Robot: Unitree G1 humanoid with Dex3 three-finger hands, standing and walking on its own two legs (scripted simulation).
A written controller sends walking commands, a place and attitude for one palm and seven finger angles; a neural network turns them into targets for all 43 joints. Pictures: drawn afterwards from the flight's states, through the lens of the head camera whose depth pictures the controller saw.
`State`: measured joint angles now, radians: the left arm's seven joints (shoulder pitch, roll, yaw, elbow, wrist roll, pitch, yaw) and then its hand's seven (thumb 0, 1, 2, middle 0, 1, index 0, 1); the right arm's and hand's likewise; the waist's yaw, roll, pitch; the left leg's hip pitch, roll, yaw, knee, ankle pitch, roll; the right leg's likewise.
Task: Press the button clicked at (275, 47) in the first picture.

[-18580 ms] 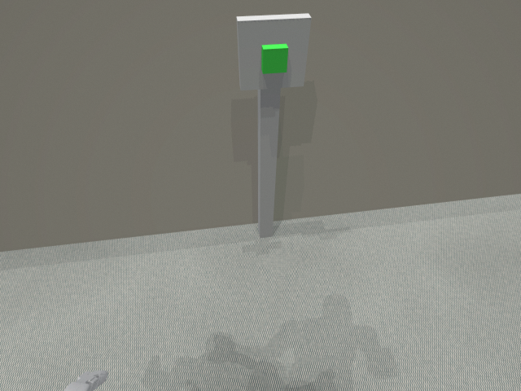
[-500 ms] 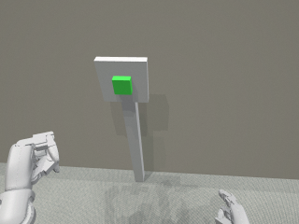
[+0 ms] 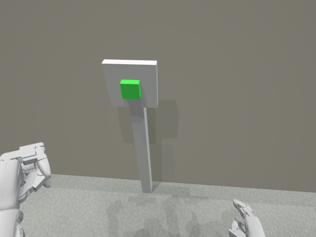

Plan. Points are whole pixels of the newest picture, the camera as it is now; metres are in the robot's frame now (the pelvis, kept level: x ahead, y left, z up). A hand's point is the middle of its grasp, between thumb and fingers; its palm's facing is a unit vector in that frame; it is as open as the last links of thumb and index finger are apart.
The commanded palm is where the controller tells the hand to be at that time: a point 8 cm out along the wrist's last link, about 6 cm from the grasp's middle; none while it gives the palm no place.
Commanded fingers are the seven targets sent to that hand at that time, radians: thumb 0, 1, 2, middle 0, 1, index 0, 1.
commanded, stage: step back with the hand held close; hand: left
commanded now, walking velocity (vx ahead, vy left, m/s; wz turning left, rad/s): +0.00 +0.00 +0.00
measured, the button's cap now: (131, 89) +0.55 +0.17 +0.10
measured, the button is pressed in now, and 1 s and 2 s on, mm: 0 0 0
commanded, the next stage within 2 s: stop stepping back and stand still in 1.16 s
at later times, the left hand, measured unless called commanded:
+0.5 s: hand (29, 188) +0.14 +0.26 +0.16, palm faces +0.32 -0.80 -0.50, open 3.1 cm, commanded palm +0.08 +0.30 +0.17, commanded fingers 0.00 0.90 0.90 -1.30 -1.50 -1.30 -1.50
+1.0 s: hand out of the picture +0.04 +0.27 +0.17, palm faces +0.44 -0.76 -0.48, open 3.1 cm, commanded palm -0.03 +0.30 +0.17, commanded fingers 0.00 0.90 0.90 -1.30 -1.50 -1.30 -1.50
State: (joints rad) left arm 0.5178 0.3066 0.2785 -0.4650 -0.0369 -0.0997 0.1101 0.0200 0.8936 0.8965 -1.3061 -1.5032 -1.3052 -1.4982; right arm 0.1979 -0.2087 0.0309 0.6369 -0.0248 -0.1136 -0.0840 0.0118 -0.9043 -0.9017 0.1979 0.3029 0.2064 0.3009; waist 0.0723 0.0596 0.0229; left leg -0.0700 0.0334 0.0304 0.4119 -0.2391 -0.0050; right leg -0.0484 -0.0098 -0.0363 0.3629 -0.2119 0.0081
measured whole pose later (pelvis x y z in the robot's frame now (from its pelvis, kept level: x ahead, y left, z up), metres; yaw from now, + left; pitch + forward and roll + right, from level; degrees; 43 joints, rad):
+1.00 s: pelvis -0.14 +0.01 -0.02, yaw +3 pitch +2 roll -2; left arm 0.60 0.43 0.44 -0.59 -0.01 -0.30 0.16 0.02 0.89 0.90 -1.31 -1.50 -1.31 -1.50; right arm 0.27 -0.17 0.01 0.58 -0.02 -0.12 -0.07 0.01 -0.90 -0.90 0.20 0.30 0.21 0.30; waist -0.03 0.00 -0.04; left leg -0.54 0.03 0.03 0.55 -0.09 0.03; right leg -0.24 0.06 0.00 0.61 -0.41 -0.01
